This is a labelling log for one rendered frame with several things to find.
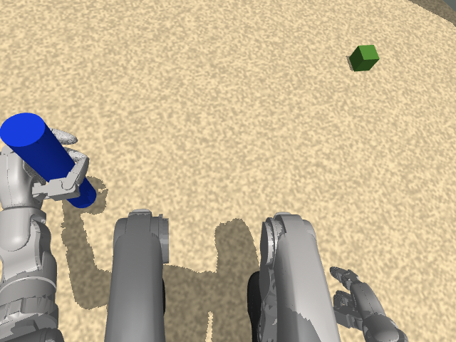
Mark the left robot hand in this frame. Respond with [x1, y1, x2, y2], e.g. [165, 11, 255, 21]
[0, 128, 89, 209]

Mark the right robot hand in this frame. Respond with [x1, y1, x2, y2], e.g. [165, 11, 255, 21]
[330, 266, 386, 331]

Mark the right robot arm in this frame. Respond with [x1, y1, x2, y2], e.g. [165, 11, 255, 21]
[362, 314, 408, 342]

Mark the left robot arm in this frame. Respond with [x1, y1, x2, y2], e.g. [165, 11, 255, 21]
[0, 206, 64, 342]

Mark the right robot foot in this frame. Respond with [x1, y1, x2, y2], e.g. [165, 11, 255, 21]
[247, 271, 261, 342]

